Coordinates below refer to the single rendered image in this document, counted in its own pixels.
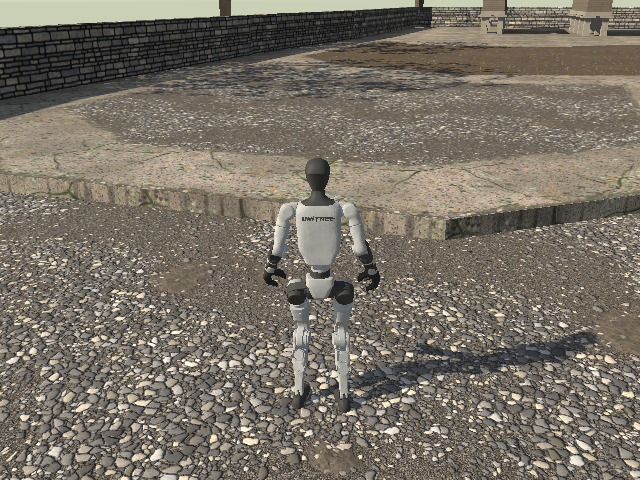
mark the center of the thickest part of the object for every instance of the right robot forearm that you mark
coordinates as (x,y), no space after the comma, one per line
(368,262)

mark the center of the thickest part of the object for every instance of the right robot thigh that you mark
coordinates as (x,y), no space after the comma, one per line
(342,304)

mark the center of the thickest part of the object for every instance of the robot right upper arm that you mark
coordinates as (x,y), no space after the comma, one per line
(350,211)

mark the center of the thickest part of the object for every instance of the robot thigh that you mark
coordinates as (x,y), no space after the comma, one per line
(342,304)
(299,306)

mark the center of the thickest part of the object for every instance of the robot left hand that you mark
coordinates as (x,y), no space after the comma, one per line
(268,279)

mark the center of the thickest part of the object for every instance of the left robot forearm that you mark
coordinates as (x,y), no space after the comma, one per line
(272,261)

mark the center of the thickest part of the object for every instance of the left robot thigh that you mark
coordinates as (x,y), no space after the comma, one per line
(299,306)

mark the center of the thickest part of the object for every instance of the robot left upper arm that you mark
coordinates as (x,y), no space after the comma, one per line
(286,213)

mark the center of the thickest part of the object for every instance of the robot right hand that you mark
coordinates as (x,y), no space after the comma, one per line
(375,279)

